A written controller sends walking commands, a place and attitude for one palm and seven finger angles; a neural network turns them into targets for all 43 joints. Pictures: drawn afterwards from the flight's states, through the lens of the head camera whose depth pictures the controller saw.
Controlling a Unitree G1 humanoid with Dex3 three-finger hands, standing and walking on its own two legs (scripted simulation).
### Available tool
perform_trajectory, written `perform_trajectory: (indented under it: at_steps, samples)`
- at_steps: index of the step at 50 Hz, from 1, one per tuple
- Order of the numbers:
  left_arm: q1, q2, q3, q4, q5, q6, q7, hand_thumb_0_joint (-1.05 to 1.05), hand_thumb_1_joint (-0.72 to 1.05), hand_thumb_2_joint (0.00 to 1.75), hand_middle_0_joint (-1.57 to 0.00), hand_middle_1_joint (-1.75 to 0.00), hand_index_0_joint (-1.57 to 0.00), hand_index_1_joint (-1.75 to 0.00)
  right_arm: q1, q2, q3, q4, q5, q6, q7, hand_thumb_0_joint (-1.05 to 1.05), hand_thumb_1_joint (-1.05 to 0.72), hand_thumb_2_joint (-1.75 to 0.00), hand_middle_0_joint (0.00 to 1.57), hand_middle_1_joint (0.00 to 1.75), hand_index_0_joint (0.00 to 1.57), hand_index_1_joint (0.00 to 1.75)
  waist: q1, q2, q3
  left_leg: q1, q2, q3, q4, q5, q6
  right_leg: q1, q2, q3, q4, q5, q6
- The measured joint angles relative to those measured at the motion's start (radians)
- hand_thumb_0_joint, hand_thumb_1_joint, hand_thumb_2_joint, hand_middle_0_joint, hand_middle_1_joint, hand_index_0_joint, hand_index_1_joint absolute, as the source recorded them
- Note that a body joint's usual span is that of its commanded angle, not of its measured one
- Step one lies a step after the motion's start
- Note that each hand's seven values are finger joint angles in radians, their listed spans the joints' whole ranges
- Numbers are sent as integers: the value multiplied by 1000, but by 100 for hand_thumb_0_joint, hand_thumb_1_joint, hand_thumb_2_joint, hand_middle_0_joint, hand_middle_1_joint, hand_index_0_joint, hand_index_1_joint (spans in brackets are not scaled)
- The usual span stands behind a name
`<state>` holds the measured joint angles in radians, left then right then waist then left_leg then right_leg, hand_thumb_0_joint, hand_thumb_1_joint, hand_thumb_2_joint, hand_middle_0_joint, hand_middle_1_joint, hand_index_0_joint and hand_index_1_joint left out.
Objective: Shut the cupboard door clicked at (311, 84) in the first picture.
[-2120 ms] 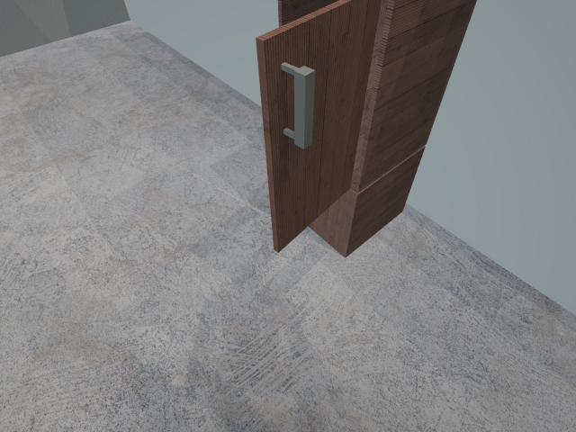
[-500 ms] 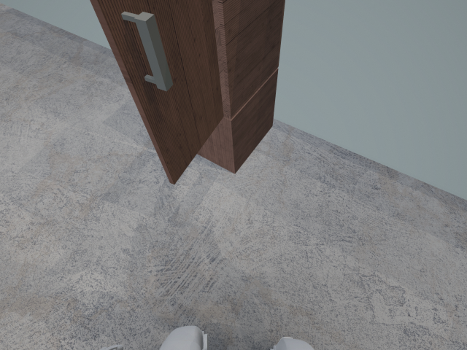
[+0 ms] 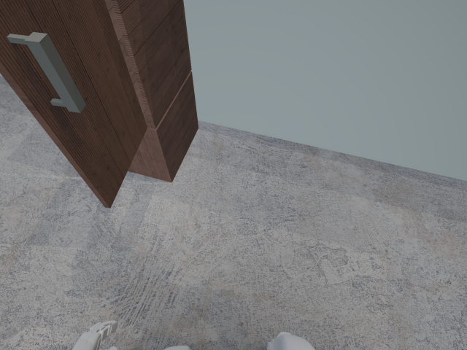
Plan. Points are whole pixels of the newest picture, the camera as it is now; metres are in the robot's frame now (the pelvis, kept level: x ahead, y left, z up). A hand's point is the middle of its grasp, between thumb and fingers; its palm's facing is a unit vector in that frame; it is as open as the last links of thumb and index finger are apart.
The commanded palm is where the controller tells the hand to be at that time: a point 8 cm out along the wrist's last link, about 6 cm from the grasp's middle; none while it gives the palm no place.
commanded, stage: walk around to get in front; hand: left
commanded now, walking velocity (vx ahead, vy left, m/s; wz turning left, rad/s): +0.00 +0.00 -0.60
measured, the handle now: (48, 75) +0.53 +0.40 +0.12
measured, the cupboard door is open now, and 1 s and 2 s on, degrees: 97 97 97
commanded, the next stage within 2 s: none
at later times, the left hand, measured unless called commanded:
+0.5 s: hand (157, 326) +0.16 +0.17 -0.17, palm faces -0.26 -0.94 -0.20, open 7.4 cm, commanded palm none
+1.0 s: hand (198, 314) +0.19 +0.09 -0.17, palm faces -0.54 -0.81 -0.23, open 7.4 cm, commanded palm none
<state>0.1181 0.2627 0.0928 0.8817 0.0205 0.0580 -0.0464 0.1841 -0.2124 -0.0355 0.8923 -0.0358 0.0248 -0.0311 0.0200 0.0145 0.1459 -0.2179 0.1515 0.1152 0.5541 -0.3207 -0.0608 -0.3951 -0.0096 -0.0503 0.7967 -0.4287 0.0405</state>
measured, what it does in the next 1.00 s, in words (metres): steps on the spot, turning right: right foot, then left foot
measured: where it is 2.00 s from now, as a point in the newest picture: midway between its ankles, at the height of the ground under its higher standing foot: outside the picture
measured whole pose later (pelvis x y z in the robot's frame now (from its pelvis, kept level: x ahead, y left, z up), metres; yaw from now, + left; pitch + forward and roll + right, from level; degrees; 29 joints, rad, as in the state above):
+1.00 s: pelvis +0.02 -0.04 +0.00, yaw -35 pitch +2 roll +1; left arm 0.19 0.22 0.07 0.92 0.03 0.04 0.00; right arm 0.10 -0.23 -0.05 0.87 0.00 0.03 -0.02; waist 0.01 -0.03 0.12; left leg -0.35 0.03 0.04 0.67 -0.34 -0.07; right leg -0.28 0.06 0.13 0.55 -0.29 -0.02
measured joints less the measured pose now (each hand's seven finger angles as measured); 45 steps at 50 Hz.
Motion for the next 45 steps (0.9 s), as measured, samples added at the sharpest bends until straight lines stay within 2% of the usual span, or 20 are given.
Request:
perform_trajectory:
  at_steps: [2, 3, 5, 8, 10, 12, 15, 18, 19, 21, 24, 26, 30, 32, 33, 34, 36, 39, 41, 45]
  samples:
    - [12, 6, -7, -6, 0, -13, -2, 1, 91, 90, -19, -30, -20, -29, 20, -13, -7, -4, 7, 5, 6, 1, -91, -89, 21, 30, 20, 30, -9, 5, -14, -26, 15, 23, 71, -41, -15, 80, -8, -6, -168, 138, -22]
    - [16, 7, -7, -5, 3, -26, 4, 1, 91, 90, -19, -30, -20, -29, 18, -21, -12, -1, 14, 11, 9, 1, -91, -89, 21, 30, 20, 30, -9, 5, -18, -61, 14, 18, 157, -104, -16, 79, -4, 7, -184, 137, -38]
    - [12, -7, -14, 6, 2, -37, 21, 0, 91, 90, -20, -30, -20, -29, -9, -43, -22, 9, 23, 31, 6, 1, -91, -89, 21, 30, 20, 30, -21, 26, 7, -137, -13, -49, 364, -208, -9, 62, 16, 24, -149, 116, -59]
    - [21, -18, -19, 9, 5, -31, 41, 0, 91, 90, -20, -30, -20, -29, -36, -52, -26, 14, 29, 38, 5, 1, -91, -90, 21, 29, 20, 30, -27, 7, 23, -220, -54, -68, 524, -203, -10, 71, 23, 63, -191, 142, -66]
    - [30, -20, -22, 14, 7, -26, 47, 0, 91, 90, -20, -30, -20, -29, -49, -48, -26, 8, 29, 36, 8, 1, -91, -90, 20, 29, 20, 30, -27, -16, 24, -241, -72, -66, 518, -173, -14, 78, 26, 93, -229, 171, -65]
    - [38, -23, -26, 20, 9, -21, 48, 0, 91, 90, -20, -30, -20, -29, -55, -42, -25, 0, 30, 31, 10, 1, -91, -90, 20, 29, 20, 30, -26, -34, 16, -233, -85, -64, 444, -149, -15, 82, 30, 120, -255, 191, -64]
    - [46, -28, -28, 26, 12, -13, 43, 1, 91, 90, -20, -30, -21, -29, -57, -34, -24, -9, 32, 22, 11, 1, -91, -90, 20, 29, 20, 30, -23, -49, 1, -184, -105, -66, 283, -115, -9, 75, 42, 154, -260, 198, -56]
    - [53, -33, -27, 28, 4, -2, 39, 1, 91, 90, -20, -30, -21, -30, -41, -32, -15, -18, 32, 1, 7, 1, -91, -90, 20, 29, 20, 30, -27, -40, -27, -86, -107, -78, 36, -28, 14, 43, 73, 175, -218, 180, -41]
    - [47, -34, -26, 29, -1, 3, 36, 1, 91, 90, -20, -30, -21, -30, -33, -32, -14, -18, 26, -10, 3, 1, -91, -90, 20, 29, 20, 30, -32, -31, -32, -87, -98, -84, 13, 30, 28, 16, 83, 165, -161, 108, -37]
    - [26, -23, -22, 31, -3, 12, 29, 1, 91, 90, -20, -30, -21, -29, -21, -15, -4, -11, 15, -14, -3, 1, -91, -90, 20, 29, 20, 30, -26, -45, -18, -83, -89, -65, 45, 22, 44, -39, 73, 134, 25, -34, -25]
    - [7, -11, -7, 25, 3, 12, 14, 1, 91, 90, -20, -30, -20, -29, 15, 6, 11, -3, 3, -13, -3, 1, -91, -90, 21, 29, 20, 30, -18, -46, -20, -48, -63, -44, 7, 16, 40, -92, 50, 76, 232, -57, -6]
    - [-3, -11, -3, 16, 3, 12, 7, 1, 91, 90, -20, -30, -20, -29, 32, 11, 15, 0, -1, -10, -4, 1, -91, -90, 21, 30, 20, 30, -13, -32, -21, -30, -42, -29, -23, 28, 31, -94, 29, 44, 255, -48, 4]
    - [-11, -14, -8, 3, 0, 5, -1, 1, 91, 90, -19, -30, -20, -29, 48, 6, 10, 4, -2, -10, 2, 1, -91, -89, 21, 30, 20, 30, -19, 2, -21, -14, 0, 12, -29, 21, 8, -21, 0, -1, 77, -38, 2]
    - [-8, -12, -13, 1, -1, -3, -2, 1, 91, 90, -19, -30, -20, -29, 55, -2, 4, 4, 1, -8, 8, 1, -91, -89, 21, 30, 20, 30, -25, 16, -25, -18, 21, 36, 7, -5, -9, 45, -1, -19, -73, 28, -8]
    - [-2, -7, -16, -3, -1, -11, -3, 1, 91, 90, -19, -30, -20, -29, 63, -7, 0, 2, 6, -5, 11, 1, -91, -89, 21, 30, 20, 30, -28, 16, -32, -30, 27, 47, 45, -28, -18, 87, -5, -20, -167, 115, -19]
    - [3, -3, -16, -4, 3, -24, 2, 1, 91, 90, -20, -30, -20, -29, 62, -11, -4, 3, 12, 1, 13, 1, -91, -89, 21, 30, 20, 30, -27, 9, -40, -58, 26, 49, 121, -70, -20, 101, -5, -7, -205, 103, -44]
    - [-1, -17, -20, 8, 0, -38, 19, 1, 91, 90, -20, -30, -20, -29, 31, -33, -14, 15, 22, 25, 9, 1, -91, -89, 21, 30, 20, 30, -34, 30, -22, -131, 4, -20, 325, -191, -16, 85, 14, 8, -167, 78, -69]
    - [14, -30, -24, 11, 1, -37, 40, 0, 91, 90, -20, -30, -20, -29, -10, -44, -21, 20, 26, 37, 5, 1, -91, -89, 21, 30, 20, 30, -34, 18, -8, -219, -43, -58, 510, -197, -19, 99, 21, 44, -204, 110, -74]
    - [26, -33, -26, 15, 2, -35, 48, 0, 91, 90, -20, -30, -20, -29, -34, -42, -23, 12, 28, 35, 8, 1, -91, -90, 21, 29, 20, 30, -28, -3, -3, -244, -63, -61, 511, -168, -24, 111, 25, 75, -241, 137, -76]
    - [52, -39, -31, 28, 6, -28, 48, 0, 91, 90, -20, -30, -20, -29, -71, -34, -25, -11, 31, 26, 11, 1, -91, -90, 20, 29, 20, 30, -18, -30, -8, -236, -92, -70, 379, -118, -26, 123, 38, 128, -281, 162, -74]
